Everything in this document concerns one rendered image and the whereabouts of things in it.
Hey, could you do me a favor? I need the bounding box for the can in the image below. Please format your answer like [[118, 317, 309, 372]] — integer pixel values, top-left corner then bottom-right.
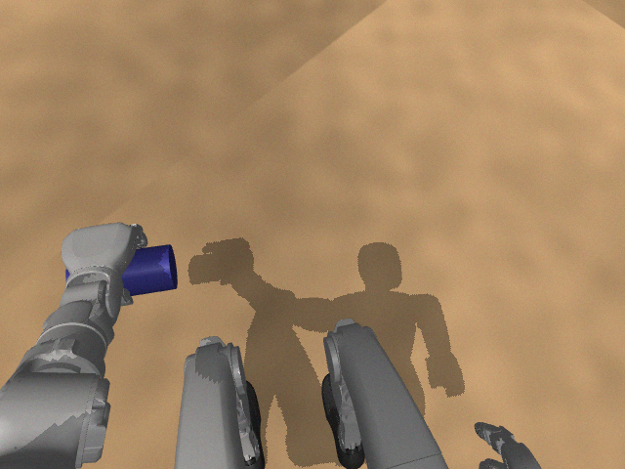
[[65, 244, 178, 296]]

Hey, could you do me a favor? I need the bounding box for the left robot arm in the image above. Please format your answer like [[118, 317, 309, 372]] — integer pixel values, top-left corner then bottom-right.
[[0, 267, 123, 469]]

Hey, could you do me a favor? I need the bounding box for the right robot hand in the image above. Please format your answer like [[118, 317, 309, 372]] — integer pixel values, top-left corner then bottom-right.
[[475, 422, 542, 469]]

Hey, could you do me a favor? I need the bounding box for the right robot foot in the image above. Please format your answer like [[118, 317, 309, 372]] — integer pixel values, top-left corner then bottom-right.
[[321, 373, 365, 469]]

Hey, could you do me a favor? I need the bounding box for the left robot hand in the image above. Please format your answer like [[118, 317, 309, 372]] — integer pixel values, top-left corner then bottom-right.
[[62, 223, 147, 306]]

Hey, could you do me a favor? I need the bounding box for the left robot foot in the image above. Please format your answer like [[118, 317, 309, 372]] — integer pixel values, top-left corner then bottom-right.
[[244, 380, 265, 469]]

